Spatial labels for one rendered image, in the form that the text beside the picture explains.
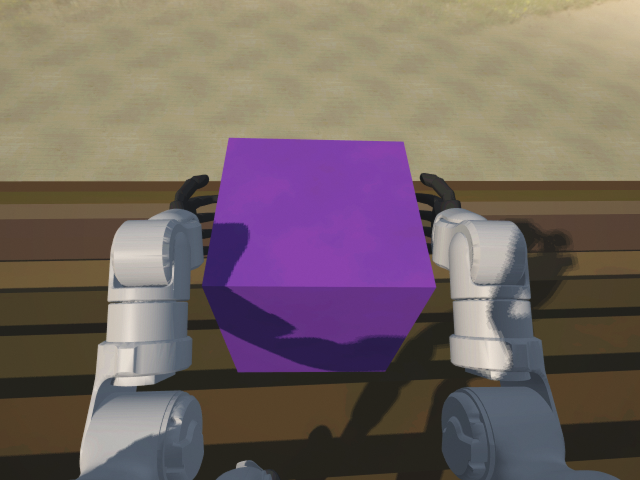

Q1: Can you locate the robot left forearm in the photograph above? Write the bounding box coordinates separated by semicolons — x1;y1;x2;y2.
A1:
80;209;204;472

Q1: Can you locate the robot left upper arm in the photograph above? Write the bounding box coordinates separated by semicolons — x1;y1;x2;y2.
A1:
75;390;204;480

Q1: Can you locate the robot left shin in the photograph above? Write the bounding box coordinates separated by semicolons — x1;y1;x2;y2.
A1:
236;460;263;471

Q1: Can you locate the robot right hand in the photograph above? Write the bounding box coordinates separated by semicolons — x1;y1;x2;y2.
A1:
415;173;461;254

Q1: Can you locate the robot left hand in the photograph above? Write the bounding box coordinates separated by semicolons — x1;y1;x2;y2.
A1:
169;175;218;255

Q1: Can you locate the robot right upper arm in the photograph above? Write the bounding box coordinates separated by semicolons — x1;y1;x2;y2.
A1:
441;387;620;480

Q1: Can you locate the carton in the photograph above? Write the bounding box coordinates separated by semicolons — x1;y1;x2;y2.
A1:
202;138;436;372

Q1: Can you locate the robot right forearm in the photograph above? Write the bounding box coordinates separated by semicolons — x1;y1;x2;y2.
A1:
431;208;565;456

